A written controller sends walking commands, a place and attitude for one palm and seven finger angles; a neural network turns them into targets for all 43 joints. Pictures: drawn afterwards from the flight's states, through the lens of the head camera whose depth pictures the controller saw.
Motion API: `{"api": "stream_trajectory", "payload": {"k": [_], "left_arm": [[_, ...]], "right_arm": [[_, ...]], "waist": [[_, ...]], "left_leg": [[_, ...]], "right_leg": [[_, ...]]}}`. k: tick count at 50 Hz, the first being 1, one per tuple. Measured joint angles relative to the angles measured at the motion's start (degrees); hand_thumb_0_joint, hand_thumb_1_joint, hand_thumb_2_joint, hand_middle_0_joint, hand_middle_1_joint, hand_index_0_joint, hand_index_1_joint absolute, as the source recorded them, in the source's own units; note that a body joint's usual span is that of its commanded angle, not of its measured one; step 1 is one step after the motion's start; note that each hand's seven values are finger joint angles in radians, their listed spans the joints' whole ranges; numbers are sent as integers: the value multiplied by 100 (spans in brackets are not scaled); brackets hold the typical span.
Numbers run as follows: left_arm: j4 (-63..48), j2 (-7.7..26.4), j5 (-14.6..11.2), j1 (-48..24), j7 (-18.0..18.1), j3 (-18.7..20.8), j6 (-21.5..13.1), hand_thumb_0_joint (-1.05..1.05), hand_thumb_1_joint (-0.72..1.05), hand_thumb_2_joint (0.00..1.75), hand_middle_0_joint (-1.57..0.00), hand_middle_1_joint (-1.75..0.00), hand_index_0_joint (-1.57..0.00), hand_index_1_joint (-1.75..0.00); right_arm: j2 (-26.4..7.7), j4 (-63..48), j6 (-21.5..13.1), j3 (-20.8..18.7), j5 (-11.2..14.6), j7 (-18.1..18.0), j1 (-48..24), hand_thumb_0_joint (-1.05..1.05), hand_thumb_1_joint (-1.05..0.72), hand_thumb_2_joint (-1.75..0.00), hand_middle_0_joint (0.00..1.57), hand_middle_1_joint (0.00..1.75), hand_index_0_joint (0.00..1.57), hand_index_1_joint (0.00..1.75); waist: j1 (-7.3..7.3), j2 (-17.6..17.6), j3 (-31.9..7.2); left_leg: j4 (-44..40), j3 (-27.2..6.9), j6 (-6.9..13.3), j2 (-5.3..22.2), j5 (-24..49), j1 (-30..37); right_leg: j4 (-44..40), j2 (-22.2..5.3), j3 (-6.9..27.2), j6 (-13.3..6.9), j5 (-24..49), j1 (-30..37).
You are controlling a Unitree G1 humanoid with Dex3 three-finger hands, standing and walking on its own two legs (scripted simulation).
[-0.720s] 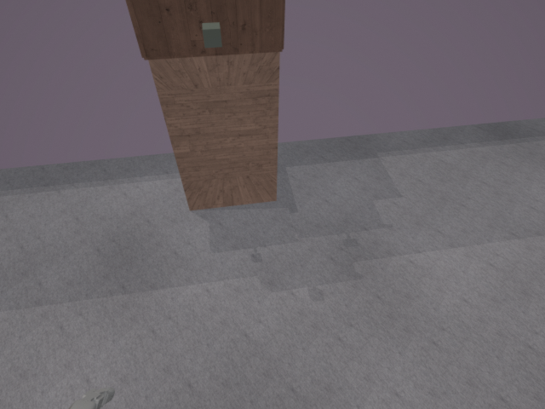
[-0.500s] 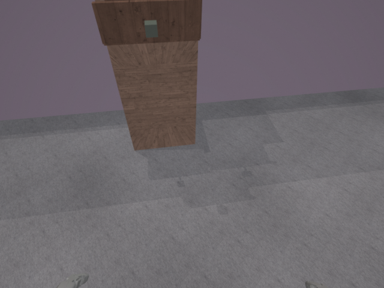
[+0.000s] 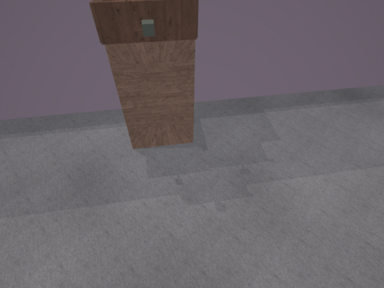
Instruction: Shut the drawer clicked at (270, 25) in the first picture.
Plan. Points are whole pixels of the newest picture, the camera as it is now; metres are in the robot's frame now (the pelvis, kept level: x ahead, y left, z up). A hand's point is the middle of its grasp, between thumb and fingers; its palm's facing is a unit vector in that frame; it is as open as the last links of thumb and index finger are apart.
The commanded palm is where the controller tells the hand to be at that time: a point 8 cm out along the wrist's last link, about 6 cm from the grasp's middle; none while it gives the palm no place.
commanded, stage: stand and wait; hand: left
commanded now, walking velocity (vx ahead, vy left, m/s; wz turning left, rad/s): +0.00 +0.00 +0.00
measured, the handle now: (148, 25) +0.94 +0.22 +0.14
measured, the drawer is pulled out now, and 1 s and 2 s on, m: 0.19 0.19 0.19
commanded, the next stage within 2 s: look at it before walking up in 0.28 s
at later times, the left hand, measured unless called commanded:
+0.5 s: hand out of the picture +0.07 +0.25 -0.15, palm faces -0.04 -0.94 -0.33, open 7.4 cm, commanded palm none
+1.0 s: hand out of the picture +0.07 +0.25 -0.15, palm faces -0.03 -0.94 -0.34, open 7.4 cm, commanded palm none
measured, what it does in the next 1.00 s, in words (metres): stands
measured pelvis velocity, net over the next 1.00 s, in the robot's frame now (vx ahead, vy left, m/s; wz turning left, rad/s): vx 0.00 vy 0.01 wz -0.01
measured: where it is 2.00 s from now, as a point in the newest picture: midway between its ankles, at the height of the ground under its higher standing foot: outside the picture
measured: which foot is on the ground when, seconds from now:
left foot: down 0.00-1.00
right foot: down 0.00-1.00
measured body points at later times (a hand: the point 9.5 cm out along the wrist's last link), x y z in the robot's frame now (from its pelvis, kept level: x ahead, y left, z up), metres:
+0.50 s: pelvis -0.01 +0.00 +0.00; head -0.01 +0.00 +0.45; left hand +0.07 +0.30 -0.13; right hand +0.06 -0.29 -0.13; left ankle -0.01 +0.13 -0.74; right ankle -0.01 -0.11 -0.74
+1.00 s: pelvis +0.00 +0.01 +0.00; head +0.00 +0.01 +0.45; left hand +0.07 +0.30 -0.13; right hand +0.08 -0.29 -0.13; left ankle -0.01 +0.13 -0.74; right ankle -0.01 -0.11 -0.74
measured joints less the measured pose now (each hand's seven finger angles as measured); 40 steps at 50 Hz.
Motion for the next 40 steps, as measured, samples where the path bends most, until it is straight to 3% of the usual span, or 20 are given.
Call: {"api": "stream_trajectory", "payload": {"k": [40], "left_arm": [[97, -15, 18, -34, -4, -16, -38, 1, 90, 90, -20, -29, -20, -30]], "right_arm": [[52, 131, -44, 16, 17, 27, -47, 1, -90, -90, 20, 30, 20, 30]], "waist": [[-4, -32, 10]], "left_leg": [[-201, 43, 37, -16, 149, 17]], "right_leg": [[-252, -18, 43, 46, 188, 29]]}}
